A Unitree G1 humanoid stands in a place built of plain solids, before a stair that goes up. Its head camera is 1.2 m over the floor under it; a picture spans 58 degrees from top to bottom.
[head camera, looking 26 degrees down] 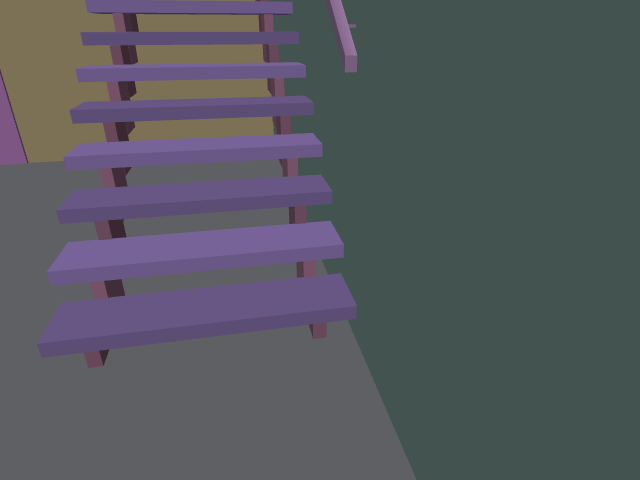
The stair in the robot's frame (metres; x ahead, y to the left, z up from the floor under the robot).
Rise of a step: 0.17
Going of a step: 0.23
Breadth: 1.21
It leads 11 degrees to the left of straight ahead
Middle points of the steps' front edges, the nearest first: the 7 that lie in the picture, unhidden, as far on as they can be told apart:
1.37 0.44 0.17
1.60 0.49 0.34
1.83 0.53 0.51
2.06 0.58 0.68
2.29 0.63 0.85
2.52 0.67 1.02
2.75 0.72 1.18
